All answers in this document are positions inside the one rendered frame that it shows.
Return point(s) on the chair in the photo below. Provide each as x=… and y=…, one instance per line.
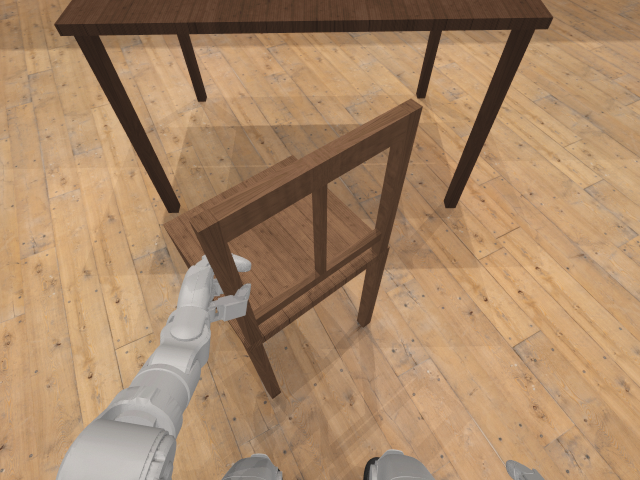
x=302, y=241

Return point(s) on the robot left forearm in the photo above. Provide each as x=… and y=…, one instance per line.
x=163, y=388

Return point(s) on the left robot hand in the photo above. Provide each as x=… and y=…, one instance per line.
x=199, y=288

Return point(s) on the robot right shin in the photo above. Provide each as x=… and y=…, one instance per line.
x=391, y=451

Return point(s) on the robot shin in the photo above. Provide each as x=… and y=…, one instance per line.
x=260, y=455
x=391, y=451

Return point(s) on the right robot hand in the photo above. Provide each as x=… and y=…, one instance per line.
x=517, y=471

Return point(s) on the left robot upper arm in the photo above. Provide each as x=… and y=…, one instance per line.
x=114, y=450

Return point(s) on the table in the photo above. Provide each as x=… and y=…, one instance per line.
x=86, y=20

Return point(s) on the robot left shin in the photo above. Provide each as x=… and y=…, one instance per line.
x=260, y=455

